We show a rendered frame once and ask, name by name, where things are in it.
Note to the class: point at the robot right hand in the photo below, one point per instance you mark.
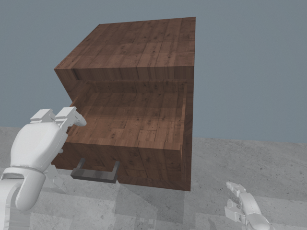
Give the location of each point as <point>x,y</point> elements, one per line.
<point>238,210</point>

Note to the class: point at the right robot forearm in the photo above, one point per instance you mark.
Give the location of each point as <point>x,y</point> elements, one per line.
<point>256,221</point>

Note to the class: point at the drawer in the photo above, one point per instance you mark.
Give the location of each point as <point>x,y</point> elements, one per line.
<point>141,124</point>

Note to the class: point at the robot left hand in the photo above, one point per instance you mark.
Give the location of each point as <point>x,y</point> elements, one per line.
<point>38,143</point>

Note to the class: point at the handle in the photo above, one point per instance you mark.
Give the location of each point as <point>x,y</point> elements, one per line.
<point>93,175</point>

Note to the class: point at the cabinet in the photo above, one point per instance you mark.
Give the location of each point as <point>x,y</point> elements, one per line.
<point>153,50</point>

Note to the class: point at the left robot forearm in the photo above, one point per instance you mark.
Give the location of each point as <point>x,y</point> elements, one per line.
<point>19,194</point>

